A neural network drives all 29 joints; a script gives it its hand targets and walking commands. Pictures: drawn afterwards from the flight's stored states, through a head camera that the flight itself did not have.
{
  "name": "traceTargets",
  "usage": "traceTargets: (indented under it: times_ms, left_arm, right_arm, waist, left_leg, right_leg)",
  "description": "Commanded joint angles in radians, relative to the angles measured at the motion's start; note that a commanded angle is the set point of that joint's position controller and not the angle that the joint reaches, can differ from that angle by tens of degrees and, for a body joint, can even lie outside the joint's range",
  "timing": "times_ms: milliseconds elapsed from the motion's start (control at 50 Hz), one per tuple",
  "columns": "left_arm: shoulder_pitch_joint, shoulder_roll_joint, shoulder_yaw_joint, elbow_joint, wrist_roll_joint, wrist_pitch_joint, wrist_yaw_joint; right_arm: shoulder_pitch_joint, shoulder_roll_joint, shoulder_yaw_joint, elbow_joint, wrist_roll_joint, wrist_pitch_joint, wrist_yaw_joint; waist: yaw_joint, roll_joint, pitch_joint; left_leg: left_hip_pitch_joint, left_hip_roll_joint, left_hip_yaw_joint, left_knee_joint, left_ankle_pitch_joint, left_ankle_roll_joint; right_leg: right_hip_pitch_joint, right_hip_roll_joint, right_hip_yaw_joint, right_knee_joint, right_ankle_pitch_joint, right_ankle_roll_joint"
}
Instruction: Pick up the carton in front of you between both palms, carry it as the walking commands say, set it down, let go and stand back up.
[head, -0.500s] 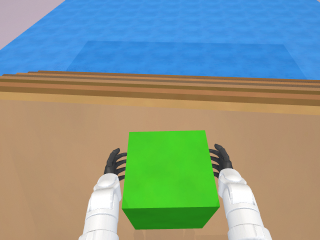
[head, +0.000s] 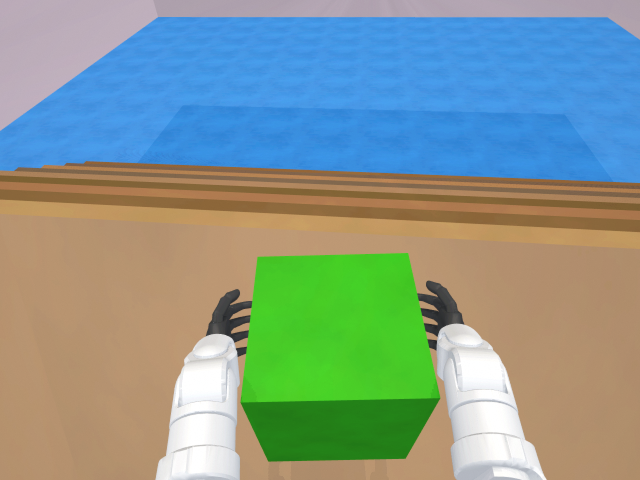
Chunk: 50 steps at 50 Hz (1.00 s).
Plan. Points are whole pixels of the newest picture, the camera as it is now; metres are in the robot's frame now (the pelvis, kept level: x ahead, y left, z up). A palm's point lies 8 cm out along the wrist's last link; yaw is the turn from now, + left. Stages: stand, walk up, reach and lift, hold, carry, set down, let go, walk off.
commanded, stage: reach and lift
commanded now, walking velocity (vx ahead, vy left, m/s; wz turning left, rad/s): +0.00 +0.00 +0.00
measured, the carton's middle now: (334, 362) +0.31 +0.00 -0.05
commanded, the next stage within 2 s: hold in 0.64 s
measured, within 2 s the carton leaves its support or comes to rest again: neither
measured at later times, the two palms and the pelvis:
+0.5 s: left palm (220, 336) +0.30 +0.15 +0.04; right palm (450, 327) +0.30 -0.15 +0.04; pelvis +0.02 +0.00 +0.01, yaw +0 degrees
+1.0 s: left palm (216, 335) +0.29 +0.15 +0.05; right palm (455, 325) +0.29 -0.15 +0.05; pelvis +0.01 +0.00 +0.01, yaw +0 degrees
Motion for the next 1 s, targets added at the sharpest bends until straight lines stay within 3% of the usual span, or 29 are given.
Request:
traceTargets:
  times_ms: [0, 340, 600, 700, 840, 980]
  left_arm:
    - [-0.537, -0.948, -0.563, 0.005, -0.228, -0.023, -0.242]
    - [-0.409, -0.918, -0.600, -0.110, -0.256, 0.019, -0.227]
    - [-0.396, -0.907, -0.619, -0.161, -0.270, 0.052, -0.228]
    - [-0.409, -0.917, -0.678, -0.240, -0.304, 0.079, -0.224]
    - [-0.405, -0.870, -0.611, -0.185, -0.268, 0.123, -0.220]
    - [-0.479, -0.897, -0.618, -0.183, -0.276, 0.114, -0.228]
  right_arm:
    - [-0.515, 0.963, 0.573, 0.022, 0.231, -0.015, 0.256]
    - [-0.389, 0.930, 0.614, -0.098, 0.260, 0.025, 0.245]
    - [-0.376, 0.921, 0.630, -0.144, 0.274, 0.057, 0.243]
    - [-0.388, 0.926, 0.685, -0.226, 0.307, 0.086, 0.238]
    - [-0.387, 0.876, 0.617, -0.171, 0.271, 0.129, 0.238]
    - [-0.463, 0.903, 0.628, -0.169, 0.281, 0.121, 0.246]
  waist:
    - [0.000, -0.003, -0.255]
    - [0.000, -0.002, -0.263]
    - [0.001, -0.003, -0.238]
    - [-0.001, -0.003, -0.277]
    - [-0.001, -0.001, -0.143]
    - [0.000, -0.001, -0.185]
  left_leg:
    - [0.048, -0.055, 0.084, -0.093, 0.072, 0.009]
    - [0.127, -0.062, 0.076, -0.125, 0.253, 0.000]
    - [0.144, -0.062, 0.075, -0.137, 0.253, 0.001]
    - [0.178, -0.062, 0.072, -0.143, 0.291, -0.002]
    - [0.136, -0.056, 0.078, -0.172, 0.137, 0.003]
    - [0.139, -0.054, 0.080, -0.159, 0.122, 0.004]
  right_leg:
    - [0.099, 0.052, -0.081, -0.082, 0.070, -0.005]
    - [0.170, 0.063, -0.076, -0.110, 0.242, 0.004]
    - [0.182, 0.062, -0.071, -0.126, 0.244, 0.006]
    - [0.217, 0.062, -0.069, -0.131, 0.286, 0.011]
    - [0.173, 0.057, -0.077, -0.158, 0.124, 0.004]
    - [0.175, 0.056, -0.080, -0.145, 0.112, 0.002]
